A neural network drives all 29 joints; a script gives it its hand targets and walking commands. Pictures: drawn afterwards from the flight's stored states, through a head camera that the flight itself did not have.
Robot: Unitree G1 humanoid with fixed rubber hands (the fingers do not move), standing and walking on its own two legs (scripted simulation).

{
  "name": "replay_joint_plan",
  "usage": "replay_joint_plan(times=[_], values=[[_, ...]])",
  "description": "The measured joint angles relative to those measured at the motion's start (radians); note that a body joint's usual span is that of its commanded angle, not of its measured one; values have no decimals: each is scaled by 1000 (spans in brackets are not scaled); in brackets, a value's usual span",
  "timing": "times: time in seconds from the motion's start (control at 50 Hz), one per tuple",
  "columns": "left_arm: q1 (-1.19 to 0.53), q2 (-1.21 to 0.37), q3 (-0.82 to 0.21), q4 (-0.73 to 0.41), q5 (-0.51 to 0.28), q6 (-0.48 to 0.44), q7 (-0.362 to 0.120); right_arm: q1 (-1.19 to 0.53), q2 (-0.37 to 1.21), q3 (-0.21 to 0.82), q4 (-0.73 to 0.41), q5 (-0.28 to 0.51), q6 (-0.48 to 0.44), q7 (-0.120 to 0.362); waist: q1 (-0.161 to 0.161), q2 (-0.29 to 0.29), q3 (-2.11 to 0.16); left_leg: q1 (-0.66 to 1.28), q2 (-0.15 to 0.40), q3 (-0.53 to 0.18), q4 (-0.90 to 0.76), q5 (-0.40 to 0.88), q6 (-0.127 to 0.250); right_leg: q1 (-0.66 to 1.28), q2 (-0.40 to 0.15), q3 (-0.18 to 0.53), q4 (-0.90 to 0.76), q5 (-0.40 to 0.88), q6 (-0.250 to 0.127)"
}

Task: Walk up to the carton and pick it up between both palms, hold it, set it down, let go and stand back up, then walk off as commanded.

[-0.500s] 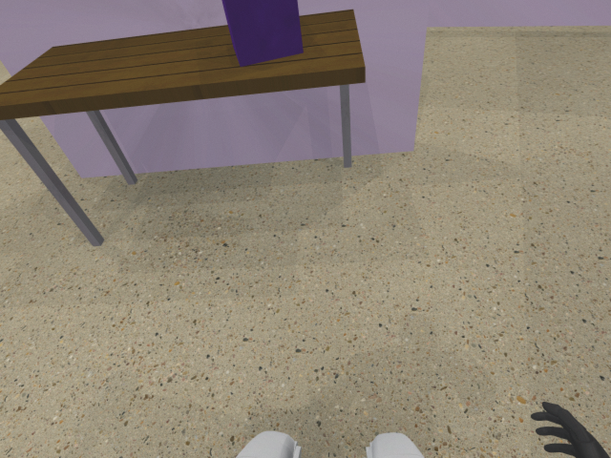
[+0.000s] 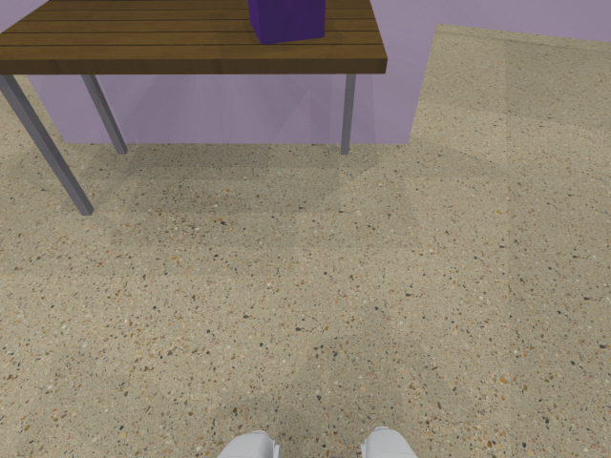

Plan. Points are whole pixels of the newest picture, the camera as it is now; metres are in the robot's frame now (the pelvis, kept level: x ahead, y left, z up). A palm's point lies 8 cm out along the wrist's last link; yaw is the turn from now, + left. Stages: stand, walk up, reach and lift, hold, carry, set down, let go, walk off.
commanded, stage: walk off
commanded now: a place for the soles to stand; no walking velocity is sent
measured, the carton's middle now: out of the picture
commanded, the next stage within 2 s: stand in 0.34 s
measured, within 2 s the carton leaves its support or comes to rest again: neither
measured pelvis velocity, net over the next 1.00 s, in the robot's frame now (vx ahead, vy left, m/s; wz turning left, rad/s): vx -0.05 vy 0.09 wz -0.14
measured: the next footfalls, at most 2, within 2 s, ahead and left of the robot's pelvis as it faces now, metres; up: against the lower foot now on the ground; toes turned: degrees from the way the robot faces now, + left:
right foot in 0.34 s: -0.04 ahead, -0.03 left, -0.01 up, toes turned -6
left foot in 0.50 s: +0.05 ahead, +0.20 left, -0.01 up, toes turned -8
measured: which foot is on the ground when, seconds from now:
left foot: down 0.00-0.34, up 0.36-0.48, down 0.50-1.00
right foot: up 0.00-0.32, down 0.34-0.52, up 0.54-0.90, down 0.92-1.00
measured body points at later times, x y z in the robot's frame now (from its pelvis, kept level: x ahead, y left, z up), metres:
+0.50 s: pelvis +0.02 +0.10 +0.02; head -0.01 +0.11 +0.47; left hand +0.08 +0.46 -0.06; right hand +0.10 -0.23 -0.07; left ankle +0.07 +0.19 -0.69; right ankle -0.08 -0.03 -0.68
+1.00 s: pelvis -0.05 +0.09 +0.04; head -0.05 +0.10 +0.49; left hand +0.08 +0.40 -0.07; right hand +0.04 -0.25 -0.05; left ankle +0.07 +0.19 -0.68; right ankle -0.06 +0.00 -0.69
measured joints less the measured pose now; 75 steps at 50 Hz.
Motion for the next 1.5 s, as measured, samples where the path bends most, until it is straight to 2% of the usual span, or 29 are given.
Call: replay_joint_plan(times=[0.06, 0.12, 0.18, 0.24, 0.28, 0.3, 0.34, 0.36, 0.4, 0.44, 0.48, 0.5, 0.54, 0.58, 0.68, 0.78, 0.9, 0.94, 0.98, 1.04, 1.1, 1.14, 1.18, 1.24, 1.5], values=[[-1, 1, -4, 0, 0, 19, 0, 44, 15, 0, 0, -2, 2, -13, -2, -47, -18, 7, 22, 55, 11, 29, -11, -88, 103, 33, 275, -50, 0], [-1, 0, -5, -1, 0, 32, 0, 60, 43, 0, -1, -8, 4, -20, -5, -85, -60, 32, 21, 86, -89, 32, -14, -95, 156, 13, 315, -16, 0], [0, 0, -6, -1, 0, 32, -4, 39, 48, 0, -1, -8, 3, -22, -5, -98, -96, 36, 11, 111, -212, 41, -18, -90, 156, -20, 315, 31, 0], [12, 1, -5, -2, 0, 26, -9, 3, 49, 0, -2, -9, 3, -23, -4, -71, -109, 47, 9, 120, -345, 124, -22, -35, 156, -54, 245, 31, 0], [32, 3, -6, -2, 0, 17, -10, -22, 48, 0, -2, -10, 3, -23, -3, -41, -111, 52, 10, 121, -419, 240, -41, 50, 145, -92, 81, 1, -4], [52, 6, -4, -2, 0, 13, -10, -41, 49, 0, -2, -13, 4, -24, -2, -29, -106, 52, 8, 125, -425, 277, -44, 120, 137, -114, -54, -18, -12], [113, 27, 3, -1, 0, 4, -10, -93, 53, 0, -4, -14, 4, -25, 4, -45, -86, 33, -16, 150, -333, 234, -44, 290, 103, -124, -355, 22, -42], [130, 20, 5, 13, 0, 4, -9, -118, 47, -3, -3, -14, 4, -27, 7, -19, -73, 17, -9, 130, -247, 166, -43, 315, 111, -128, -375, 56, -59], [149, -1, 1, 26, 0, 8, -9, -118, 52, -4, -2, -14, 3, -28, 7, 50, -76, 13, 5, 63, -86, 58, -43, 367, 143, -152, -361, 58, -61], [154, -5, 0, 26, 0, 8, 1, -108, 83, -4, -3, -14, 4, -32, 6, 59, -112, 12, 5, 26, 23, 0, -31, 399, 137, -155, -362, 41, -61], [113, -10, -1, 25, 0, 4, 2, -101, 106, -4, -4, -14, 3, -32, 4, 48, -142, 34, 17, -30, -15, 2, 17, 394, 124, -156, -352, 26, -53], [79, -14, -5, 25, 0, 2, 2, -99, 109, -4, -5, -14, -3, -32, 3, 44, -142, 63, 33, -59, -114, 46, 22, 376, 121, -157, -325, 13, -52], [0, -35, -13, 26, 0, 0, 2, -104, 117, -4, -4, -14, -28, -41, 4, 7, -101, 68, 12, -41, -130, 66, 15, 328, 95, -133, -223, -5, -52], [-50, -56, -28, 26, 0, 1, 2, -97, 124, -5, -4, -14, -47, -58, 4, -25, -74, 68, -3, -20, -139, 71, 12, 286, 91, -110, -189, -8, -51], [-108, -64, -39, 26, 0, 40, 0, -70, 125, -5, -3, -14, -50, -90, 5, -90, -57, 70, -17, 4, -214, 124, 15, 203, 91, -110, -185, -5, -51], [-111, -64, -39, 26, 0, 66, -3, -76, 126, -5, -3, -14, -50, -99, 5, -116, -57, 78, -18, 5, -275, 174, 13, 192, 88, -109, -185, 18, -51], [-110, -64, -41, 29, 0, 71, -6, -132, 126, -4, -3, -14, -50, -100, 6, -117, -58, 78, -18, 14, -343, 242, -9, 206, 87, -109, -227, 25, -51], [-110, -65, -45, 33, 0, 67, -9, -149, 126, -4, -3, -14, -44, -97, 5, -110, -56, 80, -19, 16, -344, 243, -11, 221, 87, -110, -260, 70, -51], [-110, -74, -51, 37, 0, 61, -11, -153, 126, -4, -3, -14, -33, -93, 5, -93, -60, 83, -19, 11, -343, 208, -18, 221, 87, -116, -262, 115, -55], [-109, -76, -54, 37, 0, 47, -11, -152, 128, -4, -3, -15, -30, -82, 6, -78, -62, 83, -21, 6, -274, 97, -18, 225, 84, -116, -262, 120, -81], [-116, -76, -59, 37, 0, 33, -11, -117, 128, -4, -2, -15, -30, -69, 5, -55, -63, 118, -21, -11, -250, 83, -9, 224, 84, -125, -262, 124, -85], [-126, -77, -65, 36, 0, 28, -11, -87, 128, -4, 0, -15, -30, -67, 5, -31, -63, 165, -17, -19, -299, 117, -4, 223, 87, -142, -262, 123, -85], [-132, -78, -66, 37, 0, 26, -11, -83, 131, -4, 8, -14, -29, -66, 5, -20, -58, 173, -16, -27, -329, 175, -24, 220, 86, -150, -262, 124, -85], [-132, -78, -66, 37, 0, 25, -11, -96, 133, -5, 8, -15, -29, -66, 5, -20, -57, 174, -16, -27, -330, 169, -45, 219, 85, -150, -262, 129, -85], [-133, -79, -76, 37, 0, 20, -11, -128, 133, -4, 8, -15, -28, -58, 5, -60, -56, 177, -16, -28, -337, 172, -45, 220, 85, -151, -266, 134, -86]])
